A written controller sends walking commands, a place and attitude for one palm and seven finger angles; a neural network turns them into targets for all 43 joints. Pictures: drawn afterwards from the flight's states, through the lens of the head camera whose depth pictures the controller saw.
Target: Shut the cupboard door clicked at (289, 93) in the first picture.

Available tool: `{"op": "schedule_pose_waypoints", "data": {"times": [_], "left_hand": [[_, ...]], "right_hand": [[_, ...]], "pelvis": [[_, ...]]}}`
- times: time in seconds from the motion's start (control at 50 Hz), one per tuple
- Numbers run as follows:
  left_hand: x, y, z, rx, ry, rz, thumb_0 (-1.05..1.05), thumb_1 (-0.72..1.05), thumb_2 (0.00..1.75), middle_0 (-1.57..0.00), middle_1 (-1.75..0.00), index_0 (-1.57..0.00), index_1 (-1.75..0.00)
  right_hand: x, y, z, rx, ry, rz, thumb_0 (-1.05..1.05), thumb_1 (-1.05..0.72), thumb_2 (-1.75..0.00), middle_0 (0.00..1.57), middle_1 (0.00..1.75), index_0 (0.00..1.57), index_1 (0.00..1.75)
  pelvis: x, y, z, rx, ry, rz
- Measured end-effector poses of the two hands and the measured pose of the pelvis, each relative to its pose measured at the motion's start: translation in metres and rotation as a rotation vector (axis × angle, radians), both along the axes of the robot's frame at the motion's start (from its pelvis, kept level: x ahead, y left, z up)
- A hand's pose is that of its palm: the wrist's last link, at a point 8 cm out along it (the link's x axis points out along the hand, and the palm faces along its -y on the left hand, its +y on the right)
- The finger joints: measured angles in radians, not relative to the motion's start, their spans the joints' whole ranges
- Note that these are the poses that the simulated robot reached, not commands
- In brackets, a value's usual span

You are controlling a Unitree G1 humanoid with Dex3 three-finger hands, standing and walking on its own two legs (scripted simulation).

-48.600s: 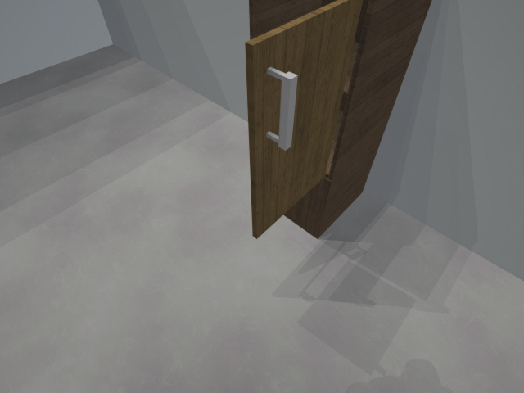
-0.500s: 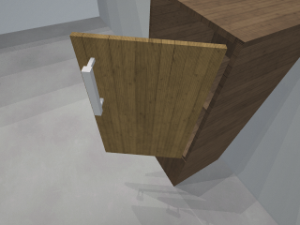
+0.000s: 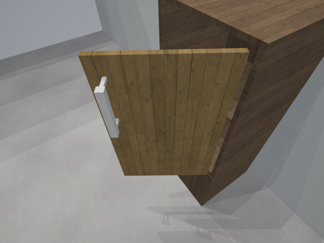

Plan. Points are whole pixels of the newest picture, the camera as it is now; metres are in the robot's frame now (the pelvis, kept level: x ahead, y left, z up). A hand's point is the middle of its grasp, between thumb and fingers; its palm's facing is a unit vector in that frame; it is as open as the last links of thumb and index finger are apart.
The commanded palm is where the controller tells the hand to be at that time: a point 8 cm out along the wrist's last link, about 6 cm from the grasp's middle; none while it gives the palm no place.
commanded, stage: come to a stop and stand still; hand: left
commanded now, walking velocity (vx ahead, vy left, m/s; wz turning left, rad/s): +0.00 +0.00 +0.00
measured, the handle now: (109, 109) +0.41 +0.17 +0.11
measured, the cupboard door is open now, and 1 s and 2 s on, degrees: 56 56 56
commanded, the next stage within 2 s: look again from close up in 0.02 s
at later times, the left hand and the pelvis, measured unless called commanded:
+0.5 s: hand out of the picture +0.00 +0.15 -0.17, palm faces +0.00 -0.98 -0.20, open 7.4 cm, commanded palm none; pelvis +0.01 -0.02 +0.01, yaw +0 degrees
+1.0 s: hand (119, 194) +0.22 +0.12 +0.03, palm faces +0.20 -0.98 -0.06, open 6.9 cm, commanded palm +0.11 +0.18 -0.04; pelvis +0.00 -0.06 -0.02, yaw +4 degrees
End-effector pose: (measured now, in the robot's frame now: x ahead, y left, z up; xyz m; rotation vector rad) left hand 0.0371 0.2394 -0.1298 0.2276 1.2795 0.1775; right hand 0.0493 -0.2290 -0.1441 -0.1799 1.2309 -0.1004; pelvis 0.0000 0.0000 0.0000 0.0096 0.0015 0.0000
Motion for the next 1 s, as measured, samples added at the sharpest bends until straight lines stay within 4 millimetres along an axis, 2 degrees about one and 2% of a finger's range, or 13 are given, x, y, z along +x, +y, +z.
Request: {"op": "schedule_pose_waypoints", "data": {"times": [0.14,0.24,0.34,0.52,0.76,0.78,0.8,0.86,0.94,0.98,1.0], "left_hand": [[0.002,-0.015,-0.006,-0.047,0.023,-0.011,0.01,0.9,0.9,-0.2,-0.3,-0.2,-0.3],[-0.01,-0.02,-0.008,-0.05,0.069,0.0,0.01,0.91,0.9,-0.2,-0.3,-0.2,-0.3],[-0.024,-0.025,-0.008,-0.051,0.117,0.015,0.01,0.91,0.9,-0.2,-0.3,-0.2,-0.3],[-0.04,-0.042,-0.009,-0.067,0.165,0.038,0.01,0.91,0.9,-0.2,-0.3,-0.2,-0.3],[-0.036,-0.059,-0.01,-0.072,0.145,0.047,0.01,0.91,0.9,-0.2,-0.3,-0.2,-0.3],[-0.026,-0.053,-0.006,-0.056,0.089,0.1,0.02,0.92,0.9,-0.2,-0.3,-0.2,-0.3],[-0.008,-0.045,0.006,-0.021,-0.036,0.117,0.03,0.93,0.9,-0.2,-0.3,-0.21,-0.3],[0.057,-0.035,0.063,0.072,-0.473,0.123,0.04,0.94,0.9,-0.21,-0.31,-0.21,-0.31],[0.132,-0.053,0.14,0.054,-0.965,0.049,0.03,0.93,0.9,-0.24,-0.35,-0.24,-0.35],[0.15,-0.066,0.162,-0.012,-1.149,-0.004,0.02,0.93,0.9,-0.26,-0.37,-0.26,-0.38],[0.153,-0.073,0.166,-0.056,-1.22,-0.035,0.02,0.92,0.9,-0.27,-0.39,-0.28,-0.39]], "right_hand": [[-0.031,-0.004,0.002,-0.016,0.094,-0.023,0.0,-0.92,-0.9,0.2,0.3,0.2,0.3],[-0.05,-0.004,0.002,-0.011,0.155,-0.04,0.0,-0.91,-0.9,0.2,0.3,0.19,0.3],[-0.058,-0.004,0.001,0.002,0.194,-0.048,0.0,-0.91,-0.9,0.2,0.3,0.19,0.3],[-0.048,-0.008,0.001,0.015,0.195,-0.042,0.0,-0.91,-0.9,0.2,0.3,0.2,0.3],[-0.028,-0.027,0.003,-0.006,0.16,-0.034,0.01,-0.93,-0.9,0.2,0.3,0.19,0.3],[-0.025,-0.031,0.005,-0.018,0.119,-0.036,0.01,-0.93,-0.9,0.2,0.3,0.2,0.3],[-0.019,-0.035,0.009,-0.039,0.04,-0.038,0.01,-0.93,-0.9,0.2,0.3,0.2,0.3],[0.002,-0.05,0.018,-0.056,-0.179,-0.037,0.01,-0.92,-0.9,0.2,0.3,0.2,0.3],[0.044,-0.07,0.02,-0.031,-0.403,0.022,0.01,-0.92,-0.9,0.2,0.3,0.2,0.3],[0.066,-0.078,0.025,-0.03,-0.492,0.036,0.01,-0.92,-0.9,0.2,0.3,0.2,0.3],[0.077,-0.082,0.03,-0.032,-0.531,0.042,0.01,-0.92,-0.9,0.2,0.3,0.2,0.3]], "pelvis": [[0.0,-0.003,0.002,0.001,-0.002,-0.001],[0.001,-0.007,0.003,0.002,-0.001,0.0],[0.003,-0.012,0.004,0.001,0.001,0.004],[0.009,-0.022,0.005,0.001,0.005,0.008],[0.014,-0.035,0.006,0.0,0.005,0.019],[0.012,-0.037,0.005,-0.003,0.007,0.025],[0.01,-0.039,0.003,-0.002,0.004,0.031],[0.009,-0.046,-0.001,0.025,-0.001,0.055],[0.005,-0.053,-0.012,0.031,0.028,0.093],[-0.001,-0.058,-0.017,0.021,0.06,0.085],[-0.004,-0.062,-0.021,0.024,0.078,0.075]]}}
